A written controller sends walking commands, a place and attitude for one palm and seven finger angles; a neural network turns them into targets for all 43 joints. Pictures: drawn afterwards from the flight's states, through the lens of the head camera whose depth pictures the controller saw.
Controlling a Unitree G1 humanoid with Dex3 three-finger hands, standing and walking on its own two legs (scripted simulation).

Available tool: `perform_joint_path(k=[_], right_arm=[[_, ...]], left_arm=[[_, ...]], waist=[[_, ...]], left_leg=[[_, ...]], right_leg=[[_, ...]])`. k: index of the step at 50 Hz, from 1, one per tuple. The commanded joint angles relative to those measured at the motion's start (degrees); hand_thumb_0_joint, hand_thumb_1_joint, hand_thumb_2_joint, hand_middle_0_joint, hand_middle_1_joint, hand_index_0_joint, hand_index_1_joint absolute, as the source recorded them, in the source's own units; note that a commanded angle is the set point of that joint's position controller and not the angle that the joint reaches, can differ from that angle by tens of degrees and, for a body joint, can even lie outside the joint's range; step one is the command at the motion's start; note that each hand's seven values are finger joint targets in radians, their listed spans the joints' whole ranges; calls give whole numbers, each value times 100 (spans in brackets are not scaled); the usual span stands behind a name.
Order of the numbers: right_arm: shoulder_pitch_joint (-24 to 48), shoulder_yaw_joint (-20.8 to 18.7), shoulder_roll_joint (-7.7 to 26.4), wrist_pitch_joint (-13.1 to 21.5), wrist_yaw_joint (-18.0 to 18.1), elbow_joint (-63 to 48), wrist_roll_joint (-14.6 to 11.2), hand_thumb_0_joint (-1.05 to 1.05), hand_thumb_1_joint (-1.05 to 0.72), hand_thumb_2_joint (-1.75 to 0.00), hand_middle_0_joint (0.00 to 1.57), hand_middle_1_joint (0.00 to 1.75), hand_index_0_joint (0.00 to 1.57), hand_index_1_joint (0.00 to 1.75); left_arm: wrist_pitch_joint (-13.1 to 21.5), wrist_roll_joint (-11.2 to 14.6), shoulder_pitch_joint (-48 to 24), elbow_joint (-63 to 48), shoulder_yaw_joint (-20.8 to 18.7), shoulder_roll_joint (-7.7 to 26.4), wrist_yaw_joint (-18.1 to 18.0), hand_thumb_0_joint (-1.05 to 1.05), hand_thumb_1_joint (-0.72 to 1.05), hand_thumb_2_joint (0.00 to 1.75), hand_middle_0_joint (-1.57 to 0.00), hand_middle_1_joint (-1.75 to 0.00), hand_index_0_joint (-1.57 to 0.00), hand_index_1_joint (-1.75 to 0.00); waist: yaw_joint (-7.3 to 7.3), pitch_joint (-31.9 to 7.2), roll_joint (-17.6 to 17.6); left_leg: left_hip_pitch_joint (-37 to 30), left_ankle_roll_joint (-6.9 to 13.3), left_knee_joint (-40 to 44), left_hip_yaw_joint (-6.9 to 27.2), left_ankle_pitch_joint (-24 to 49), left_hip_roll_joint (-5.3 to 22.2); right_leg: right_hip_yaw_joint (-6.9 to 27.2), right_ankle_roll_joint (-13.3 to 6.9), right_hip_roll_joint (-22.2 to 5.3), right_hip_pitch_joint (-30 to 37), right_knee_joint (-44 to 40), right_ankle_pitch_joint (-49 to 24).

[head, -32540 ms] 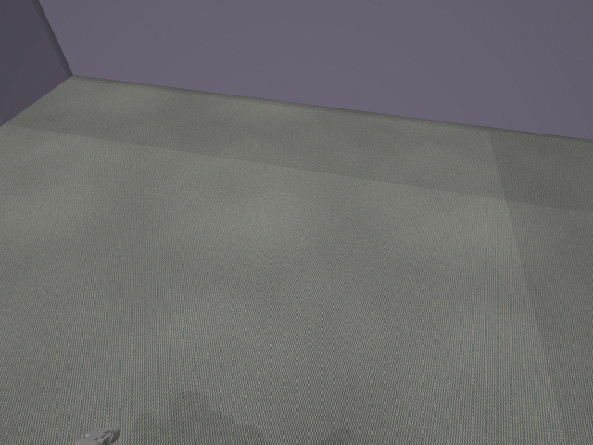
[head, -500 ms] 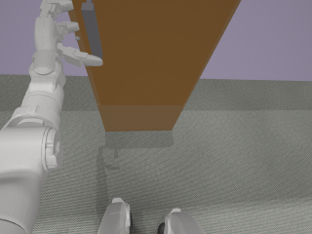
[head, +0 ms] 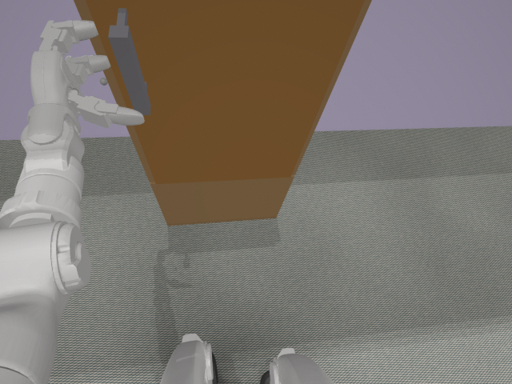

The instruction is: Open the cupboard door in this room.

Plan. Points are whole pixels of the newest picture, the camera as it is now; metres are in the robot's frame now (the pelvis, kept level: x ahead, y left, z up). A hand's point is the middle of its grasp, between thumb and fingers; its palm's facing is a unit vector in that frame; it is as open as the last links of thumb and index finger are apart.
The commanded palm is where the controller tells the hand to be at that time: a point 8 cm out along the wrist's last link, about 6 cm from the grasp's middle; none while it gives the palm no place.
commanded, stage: move the hooked fingers beside the handle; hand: left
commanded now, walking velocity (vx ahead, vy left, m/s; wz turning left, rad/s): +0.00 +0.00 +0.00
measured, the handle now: (133, 66) +0.57 +0.16 +0.10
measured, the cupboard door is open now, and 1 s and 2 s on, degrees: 0 0 0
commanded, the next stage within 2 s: slide the fingers in behind the handle in 1.70 s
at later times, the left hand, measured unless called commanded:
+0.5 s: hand (99, 85) +0.53 +0.20 +0.10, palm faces +0.06 -1.00 -0.01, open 14.2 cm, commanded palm +0.50 +0.24 +0.10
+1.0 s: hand (81, 85) +0.52 +0.22 +0.10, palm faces +0.06 -1.00 -0.02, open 14.0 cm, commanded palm +0.51 +0.26 +0.10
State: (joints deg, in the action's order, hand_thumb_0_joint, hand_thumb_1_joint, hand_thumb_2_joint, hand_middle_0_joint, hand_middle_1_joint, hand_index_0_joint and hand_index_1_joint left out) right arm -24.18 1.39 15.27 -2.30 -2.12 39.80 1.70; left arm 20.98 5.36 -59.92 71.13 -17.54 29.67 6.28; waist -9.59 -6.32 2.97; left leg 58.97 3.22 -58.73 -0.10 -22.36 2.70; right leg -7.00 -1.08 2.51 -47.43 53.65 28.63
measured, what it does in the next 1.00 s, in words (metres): stands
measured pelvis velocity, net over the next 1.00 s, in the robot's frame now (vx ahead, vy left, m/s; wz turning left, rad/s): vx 0.00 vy -0.01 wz -0.03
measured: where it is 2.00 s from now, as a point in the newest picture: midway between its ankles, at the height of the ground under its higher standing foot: outside the picture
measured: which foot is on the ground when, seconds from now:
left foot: down 0.00-1.00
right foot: down 0.00-1.00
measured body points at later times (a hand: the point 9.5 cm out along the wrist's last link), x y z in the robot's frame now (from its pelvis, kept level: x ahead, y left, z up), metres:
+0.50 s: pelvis +0.01 -0.01 +0.01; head +0.13 +0.01 +0.44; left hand +0.52 +0.25 +0.10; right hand +0.00 -0.28 -0.10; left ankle +0.04 +0.08 -0.67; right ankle -0.04 -0.12 -0.67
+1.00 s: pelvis +0.00 -0.01 +0.00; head +0.13 +0.02 +0.43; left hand +0.51 +0.27 +0.11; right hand -0.03 -0.28 -0.10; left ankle +0.04 +0.08 -0.67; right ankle -0.04 -0.12 -0.67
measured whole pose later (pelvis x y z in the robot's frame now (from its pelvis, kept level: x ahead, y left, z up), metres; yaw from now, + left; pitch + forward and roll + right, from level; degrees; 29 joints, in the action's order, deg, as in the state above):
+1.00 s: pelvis +0.00 -0.01 +0.00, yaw -2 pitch +21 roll -5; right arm -23.8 2.3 16.6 -5.4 1.4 37.6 -0.1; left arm 20.6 5.6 -55.8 72.4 -24.9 37.7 16.7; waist -10.8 -5.9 2.6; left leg 57.1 2.5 -57.7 -1.1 -22.2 4.2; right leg -5.5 -1.6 3.9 -46.5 52.8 27.9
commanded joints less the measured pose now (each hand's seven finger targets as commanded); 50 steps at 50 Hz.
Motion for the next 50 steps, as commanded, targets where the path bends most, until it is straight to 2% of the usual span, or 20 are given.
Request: perform_joint_path(k=[1,6,9,12,14,15,16,20,24,27,29,31,32,36,39,41,43,46,48,50], right_arm=[[-1141,-393,1140,2,106,-194,-34,0,-90,-90,20,30,20,30],[-1092,-387,1110,-79,133,-278,-73,0,-90,-90,20,30,20,30],[-1067,-369,1121,-130,159,-337,-96,0,-90,-90,20,30,20,30],[-1031,-358,1124,-188,195,-361,-127,0,-90,-90,20,30,20,30],[-1044,-359,1142,-211,224,-384,-125,0,-90,-90,20,30,20,30],[-1014,-355,1106,-214,224,-406,-127,0,-90,-90,20,30,20,30],[-1030,-375,1103,-219,219,-412,-116,0,-90,-90,20,30,20,30],[-976,-371,1106,-260,230,-411,-143,0,-90,-90,20,30,20,30],[-965,-370,1135,-279,265,-430,-146,0,-90,-90,20,30,20,30],[-918,-354,1117,-295,276,-451,-156,0,-90,-90,20,30,20,30],[-927,-365,1136,-289,292,-450,-151,0,-90,-90,20,30,20,30],[-900,-346,1153,-292,312,-478,-166,0,-90,-90,20,30,20,30],[-856,-318,1131,-297,312,-497,-181,0,-90,-90,20,30,20,30],[-867,-306,1176,-287,366,-496,-193,0,-90,-90,20,30,20,30],[-892,-316,1192,-249,382,-486,-184,0,-90,-90,20,30,20,30],[-897,-294,1207,-244,405,-459,-207,0,-90,-90,20,30,20,30],[-927,-281,1233,-235,424,-470,-196,0,-90,-90,20,30,20,30],[-947,-285,1228,-230,431,-460,-188,0,-90,-90,20,30,20,30],[-998,-297,1223,-213,431,-417,-178,0,-90,-90,20,30,20,30],[-1014,-304,1255,-212,430,-405,-175,0,-90,-90,20,30,20,30]], left_arm=[[366,-16,-2627,-1308,-89,813,364,0,-50,30,-30,-120,-30,-120],[369,41,-2314,-1419,-224,943,486,0,-50,30,-30,-120,-30,-120],[369,67,-2056,-1407,-458,1227,546,0,-50,30,-30,-120,-30,-120],[291,78,-1932,-1221,-499,1320,606,0,-50,30,-30,-120,-30,-120],[342,48,-2044,-1399,-670,1603,622,0,-50,30,-30,-120,-30,-120],[366,53,-2092,-1502,-526,1435,644,0,-50,30,-30,-120,-30,-120],[397,63,-1981,-1600,-610,1468,648,0,-50,30,-30,-120,-30,-120],[376,133,-1819,-1441,-552,1363,692,0,-50,30,-30,-120,-30,-120],[421,99,-1901,-1574,-788,1740,693,0,-50,30,-30,-120,-30,-120],[411,111,-1900,-1536,-710,1655,721,0,-50,30,-30,-120,-30,-120],[439,126,-1880,-1562,-885,1844,721,0,-50,30,-30,-120,-30,-120],[391,100,-1721,-1335,-976,2018,745,0,-50,30,-30,-120,-30,-120],[375,93,-1779,-1313,-838,1911,773,0,-50,30,-30,-120,-30,-120],[363,77,-1982,-1164,-867,2109,840,0,-50,30,-30,-120,-30,-120],[430,121,-2011,-1295,-962,2238,926,0,-50,30,-30,-120,-30,-120],[352,125,-2016,-994,-892,2226,990,0,-50,30,-30,-120,-30,-120],[329,111,-2011,-979,-971,2389,1027,0,-50,30,-30,-120,-30,-120],[336,111,-2177,-1130,-833,2278,1066,0,-50,30,-30,-120,-30,-120],[338,178,-2210,-1123,-771,2119,1086,0,-50,30,-30,-120,-30,-120],[314,174,-2181,-1130,-913,2311,1090,0,-50,30,-30,-120,-30,-120]], waist=[[-302,-2754,841],[-228,-2769,775],[-133,-2715,701],[-196,-2432,464],[-138,-2646,625],[-135,-2702,835],[-77,-2828,834],[-142,-2589,580],[-87,-2747,759],[-131,-2604,619],[-91,-2785,637],[-70,-2557,529],[-99,-2425,639],[-204,-2332,543],[-144,-2684,753],[-249,-2334,503],[-184,-2382,704],[-204,-2511,915],[-277,-2499,760],[-204,-2639,814]], left_leg=[[-3959,-132,488,716,2294,-4],[-3915,-110,491,611,2490,-26],[-3795,-97,507,548,2560,-42],[-3481,-58,505,455,2388,-54],[-3597,-64,496,461,2546,-50],[-3728,-86,499,470,2634,-51],[-3874,-97,493,490,2751,-32],[-3741,-79,502,472,2671,-30],[-3791,-83,500,449,2749,-29],[-3668,-76,510,433,2634,-31],[-3696,-65,486,419,2714,-41],[-3428,-65,516,382,2478,-47],[-3352,-62,525,353,2360,-61],[-3223,-43,517,375,2082,-39],[-3460,-57,487,399,2211,-28],[-3174,-43,501,399,1969,-18],[-3187,-47,500,409,1943,-23],[-3442,-80,522,480,1999,11],[-3522,-63,507,508,2078,26],[-3507,-76,499,506,2082,21]], right_leg=[[343,-69,285,-530,-676,-1819],[378,-38,301,-264,-701,-2115],[402,-29,300,-70,-703,-2281],[455,9,289,56,-758,-2358],[471,7,273,119,-699,-2463],[467,-4,267,63,-689,-2460],[449,-12,278,79,-684,-2480],[454,15,290,66,-725,-2494],[493,11,265,160,-695,-2583],[491,27,265,192,-717,-2548],[530,31,259,293,-707,-2659],[546,40,249,364,-736,-2556],[555,43,244,317,-755,-2486],[587,62,235,194,-789,-2227],[593,38,244,188,-753,-2240],[578,62,247,123,-799,-2067],[589,30,239,95,-772,-2004],[546,24,244,-116,-773,-1857],[522,21,266,-163,-783,-1895],[521,28,264,-128,-766,-1885]])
